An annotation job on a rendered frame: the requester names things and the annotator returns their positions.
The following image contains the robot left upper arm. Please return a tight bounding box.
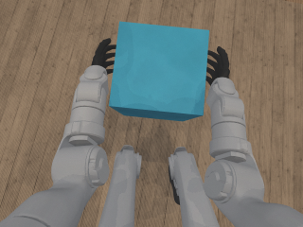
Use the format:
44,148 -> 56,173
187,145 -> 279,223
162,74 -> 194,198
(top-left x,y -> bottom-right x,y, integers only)
0,145 -> 110,227

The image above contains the robot right upper arm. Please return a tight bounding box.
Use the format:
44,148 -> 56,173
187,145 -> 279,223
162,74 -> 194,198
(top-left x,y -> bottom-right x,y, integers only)
203,159 -> 303,227

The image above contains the left robot shin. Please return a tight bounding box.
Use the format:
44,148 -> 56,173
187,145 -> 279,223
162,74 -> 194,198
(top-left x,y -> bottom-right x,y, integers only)
114,145 -> 135,165

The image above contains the left robot hand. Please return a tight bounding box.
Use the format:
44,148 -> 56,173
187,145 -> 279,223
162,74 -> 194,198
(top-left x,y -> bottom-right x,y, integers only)
91,38 -> 116,74

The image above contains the right robot hand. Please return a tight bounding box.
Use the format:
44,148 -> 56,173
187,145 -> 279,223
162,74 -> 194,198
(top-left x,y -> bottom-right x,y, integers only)
205,46 -> 230,86

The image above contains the robot right forearm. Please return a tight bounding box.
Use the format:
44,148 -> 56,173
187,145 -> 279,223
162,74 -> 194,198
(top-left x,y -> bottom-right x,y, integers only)
205,77 -> 260,174

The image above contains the robot left forearm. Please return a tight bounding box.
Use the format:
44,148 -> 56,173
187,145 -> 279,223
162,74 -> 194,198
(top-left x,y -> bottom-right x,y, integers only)
51,65 -> 109,180

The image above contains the right robot foot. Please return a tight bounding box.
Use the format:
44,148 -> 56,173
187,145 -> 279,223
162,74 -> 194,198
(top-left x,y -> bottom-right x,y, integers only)
169,169 -> 180,205

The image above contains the carton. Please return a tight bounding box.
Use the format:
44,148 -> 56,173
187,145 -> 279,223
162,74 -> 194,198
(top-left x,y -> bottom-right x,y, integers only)
109,21 -> 209,122

